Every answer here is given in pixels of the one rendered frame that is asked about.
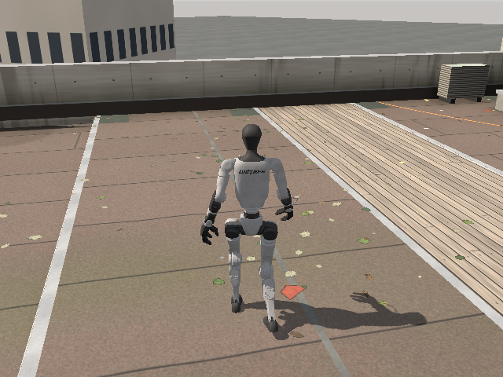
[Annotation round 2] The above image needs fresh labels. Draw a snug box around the left robot hand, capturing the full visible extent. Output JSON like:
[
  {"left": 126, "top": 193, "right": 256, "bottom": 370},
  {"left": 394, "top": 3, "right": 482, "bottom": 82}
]
[{"left": 200, "top": 223, "right": 218, "bottom": 245}]

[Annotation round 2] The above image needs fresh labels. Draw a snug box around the right robot hand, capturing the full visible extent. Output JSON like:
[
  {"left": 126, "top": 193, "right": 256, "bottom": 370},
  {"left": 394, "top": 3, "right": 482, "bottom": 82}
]
[{"left": 275, "top": 208, "right": 293, "bottom": 221}]

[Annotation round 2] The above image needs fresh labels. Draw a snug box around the robot head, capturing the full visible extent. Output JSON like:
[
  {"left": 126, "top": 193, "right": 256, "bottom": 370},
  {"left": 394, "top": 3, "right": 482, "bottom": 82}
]
[{"left": 238, "top": 124, "right": 265, "bottom": 162}]

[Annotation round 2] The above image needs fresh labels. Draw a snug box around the robot right forearm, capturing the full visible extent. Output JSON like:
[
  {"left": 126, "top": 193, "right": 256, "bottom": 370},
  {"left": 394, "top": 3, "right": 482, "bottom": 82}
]
[{"left": 281, "top": 188, "right": 293, "bottom": 212}]

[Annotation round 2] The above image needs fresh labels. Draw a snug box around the robot right upper arm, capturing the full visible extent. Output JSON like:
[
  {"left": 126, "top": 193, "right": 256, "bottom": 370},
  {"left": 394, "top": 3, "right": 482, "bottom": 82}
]
[{"left": 268, "top": 158, "right": 289, "bottom": 199}]

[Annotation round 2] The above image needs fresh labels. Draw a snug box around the robot left foot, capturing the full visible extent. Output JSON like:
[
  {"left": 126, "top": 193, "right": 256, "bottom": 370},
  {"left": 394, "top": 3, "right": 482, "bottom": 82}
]
[{"left": 231, "top": 294, "right": 242, "bottom": 313}]

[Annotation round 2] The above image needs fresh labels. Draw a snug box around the robot left forearm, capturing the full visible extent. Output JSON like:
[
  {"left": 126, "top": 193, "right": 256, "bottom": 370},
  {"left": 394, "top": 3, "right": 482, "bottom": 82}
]
[{"left": 204, "top": 190, "right": 221, "bottom": 227}]

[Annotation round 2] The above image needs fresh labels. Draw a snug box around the robot left upper arm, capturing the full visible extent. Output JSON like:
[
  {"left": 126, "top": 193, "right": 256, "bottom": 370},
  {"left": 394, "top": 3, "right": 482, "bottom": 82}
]
[{"left": 214, "top": 158, "right": 236, "bottom": 203}]

